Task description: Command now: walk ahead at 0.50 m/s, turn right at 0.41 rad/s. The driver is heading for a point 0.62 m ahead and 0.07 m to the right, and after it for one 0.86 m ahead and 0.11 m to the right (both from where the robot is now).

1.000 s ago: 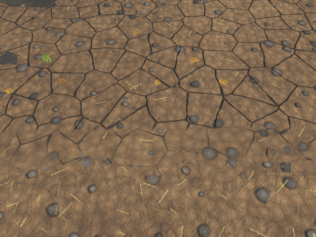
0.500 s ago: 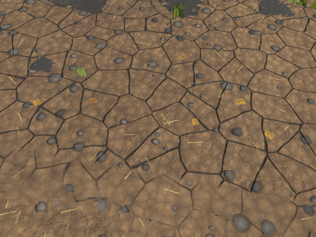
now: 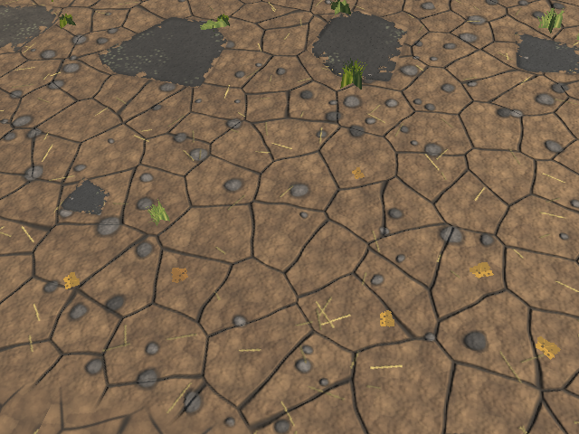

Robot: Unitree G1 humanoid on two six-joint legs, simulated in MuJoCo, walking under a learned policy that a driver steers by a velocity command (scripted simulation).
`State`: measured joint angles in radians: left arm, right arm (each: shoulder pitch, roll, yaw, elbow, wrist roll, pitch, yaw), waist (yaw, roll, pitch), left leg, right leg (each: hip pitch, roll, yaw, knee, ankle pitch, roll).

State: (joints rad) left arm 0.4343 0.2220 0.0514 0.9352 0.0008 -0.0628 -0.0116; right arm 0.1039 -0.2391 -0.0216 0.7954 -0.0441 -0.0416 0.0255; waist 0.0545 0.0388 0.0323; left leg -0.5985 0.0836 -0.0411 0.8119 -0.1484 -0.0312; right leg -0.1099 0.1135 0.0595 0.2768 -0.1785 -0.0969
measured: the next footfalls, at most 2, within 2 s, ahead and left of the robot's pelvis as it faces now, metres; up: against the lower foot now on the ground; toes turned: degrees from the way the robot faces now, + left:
left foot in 0.20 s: +0.27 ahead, +0.13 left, +0.00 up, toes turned -8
right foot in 0.72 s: +0.45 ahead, -0.16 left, +0.00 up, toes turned -30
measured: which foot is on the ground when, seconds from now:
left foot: up 0.00-0.18, down 0.20-0.72, up 0.74-1.00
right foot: down 0.00-0.20, up 0.22-0.70, down 0.72-1.00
